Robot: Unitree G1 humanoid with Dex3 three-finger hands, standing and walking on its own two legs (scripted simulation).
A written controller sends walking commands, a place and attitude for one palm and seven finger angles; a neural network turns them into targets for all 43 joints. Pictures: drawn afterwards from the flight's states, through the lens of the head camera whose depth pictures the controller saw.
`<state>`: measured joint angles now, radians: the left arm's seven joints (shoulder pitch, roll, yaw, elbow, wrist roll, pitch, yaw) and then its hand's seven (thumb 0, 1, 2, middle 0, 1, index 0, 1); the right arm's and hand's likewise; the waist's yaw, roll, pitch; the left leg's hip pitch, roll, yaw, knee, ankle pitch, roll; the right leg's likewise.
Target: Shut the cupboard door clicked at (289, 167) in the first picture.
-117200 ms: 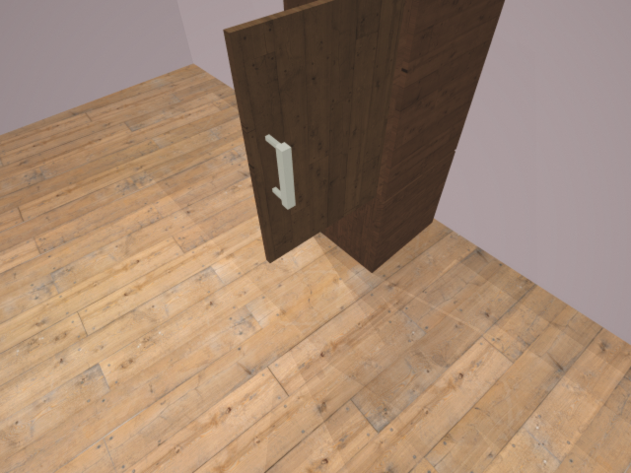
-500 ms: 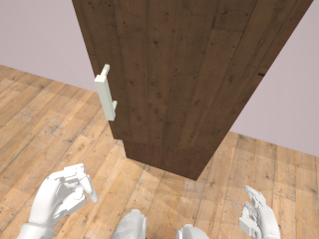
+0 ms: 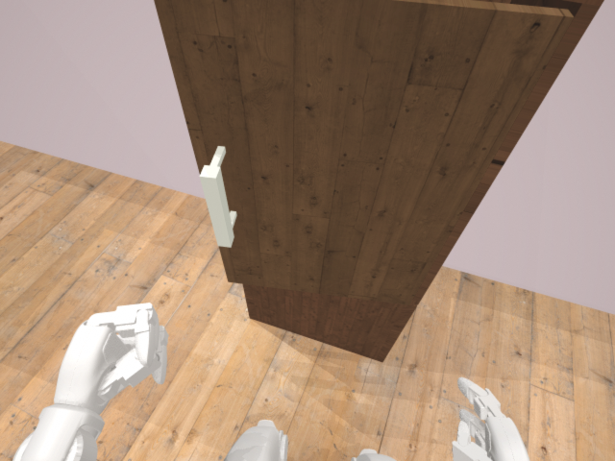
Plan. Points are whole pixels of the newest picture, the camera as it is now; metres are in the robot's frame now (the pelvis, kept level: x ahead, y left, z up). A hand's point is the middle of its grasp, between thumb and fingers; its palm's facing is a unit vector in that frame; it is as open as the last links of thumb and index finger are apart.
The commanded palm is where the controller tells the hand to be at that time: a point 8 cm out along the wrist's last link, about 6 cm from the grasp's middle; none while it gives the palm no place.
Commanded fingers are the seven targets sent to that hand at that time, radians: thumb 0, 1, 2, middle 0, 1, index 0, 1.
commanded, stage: raise the hand and make a fist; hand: left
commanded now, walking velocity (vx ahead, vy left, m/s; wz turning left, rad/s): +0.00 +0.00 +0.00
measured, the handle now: (222, 199) +0.47 +0.16 +0.05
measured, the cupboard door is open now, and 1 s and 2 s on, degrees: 11 11 11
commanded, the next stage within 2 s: bring the fist close to the handle in 0.26 s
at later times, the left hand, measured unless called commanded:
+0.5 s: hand (171, 359) +0.23 +0.17 +0.05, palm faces -0.08 -1.00 -0.02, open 3.1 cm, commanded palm +0.22 +0.23 +0.05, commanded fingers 0.00 0.90 0.90 -1.30 -1.50 -1.30 -1.50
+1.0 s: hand (215, 295) +0.31 +0.14 +0.05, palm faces -0.10 -0.99 -0.03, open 3.1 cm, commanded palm +0.30 +0.20 +0.05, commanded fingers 0.00 0.90 0.90 -1.30 -1.50 -1.30 -1.50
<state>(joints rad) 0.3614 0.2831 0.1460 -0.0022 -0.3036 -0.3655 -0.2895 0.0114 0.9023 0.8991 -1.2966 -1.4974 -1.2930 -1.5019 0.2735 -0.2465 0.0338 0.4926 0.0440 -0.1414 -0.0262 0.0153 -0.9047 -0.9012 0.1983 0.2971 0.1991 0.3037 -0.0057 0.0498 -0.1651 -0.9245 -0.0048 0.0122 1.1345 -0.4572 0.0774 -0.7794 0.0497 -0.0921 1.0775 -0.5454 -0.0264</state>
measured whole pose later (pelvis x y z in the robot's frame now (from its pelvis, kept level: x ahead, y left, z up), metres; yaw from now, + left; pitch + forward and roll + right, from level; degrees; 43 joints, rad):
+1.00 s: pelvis +0.00 -0.02 +0.00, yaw +0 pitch +15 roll -2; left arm 0.00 0.26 0.10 0.30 -0.26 -0.36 -0.25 0.01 0.90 0.90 -1.30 -1.50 -1.30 -1.50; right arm 0.27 -0.27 0.02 0.55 0.04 -0.09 -0.01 0.01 -0.91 -0.90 0.20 0.30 0.20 0.30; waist -0.02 0.04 -0.16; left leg -0.94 0.00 0.03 1.13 -0.46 0.05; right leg -0.82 0.05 -0.08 1.11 -0.56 -0.05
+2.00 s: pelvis -0.01 -0.02 +0.00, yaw -1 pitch +16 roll -2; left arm -0.33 0.25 0.10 0.65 -0.19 -0.44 -0.19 0.01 0.90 0.90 -1.30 -1.50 -1.30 -1.50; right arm 0.26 -0.26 0.02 0.60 0.04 -0.03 0.00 0.01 -0.91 -0.90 0.20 0.30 0.20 0.30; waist -0.04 0.03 -0.15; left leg -0.95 0.00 0.03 1.11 -0.43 0.05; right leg -0.84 0.05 -0.07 1.10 -0.54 -0.05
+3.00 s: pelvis -0.03 -0.01 -0.03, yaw +0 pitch +21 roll -5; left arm -0.96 0.41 0.11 1.22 -0.15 -0.42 -0.39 0.01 0.90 0.90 -1.30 -1.50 -1.29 -1.50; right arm 0.34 -0.28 0.04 0.70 0.03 -0.07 0.01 0.01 -0.91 -0.90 0.20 0.30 0.20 0.30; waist -0.13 0.04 -0.15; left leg -1.19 0.01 -0.01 1.25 -0.43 0.06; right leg -1.05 0.06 -0.12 1.21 -0.54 -0.05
